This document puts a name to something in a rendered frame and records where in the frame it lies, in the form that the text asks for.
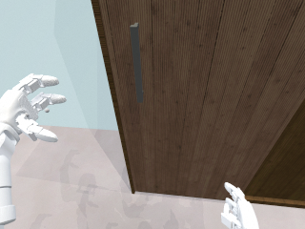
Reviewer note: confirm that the wardrobe door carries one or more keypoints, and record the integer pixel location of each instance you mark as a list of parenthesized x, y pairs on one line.
[(282, 173), (221, 80)]

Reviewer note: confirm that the left robot hand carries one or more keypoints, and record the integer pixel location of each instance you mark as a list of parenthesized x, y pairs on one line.
[(14, 104)]

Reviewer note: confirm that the right robot hand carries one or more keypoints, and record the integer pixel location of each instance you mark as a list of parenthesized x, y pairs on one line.
[(243, 216)]

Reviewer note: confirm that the handle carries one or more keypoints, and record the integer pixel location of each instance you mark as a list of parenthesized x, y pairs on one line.
[(136, 62)]

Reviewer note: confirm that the robot left forearm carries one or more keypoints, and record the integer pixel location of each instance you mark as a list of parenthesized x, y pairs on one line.
[(8, 140)]

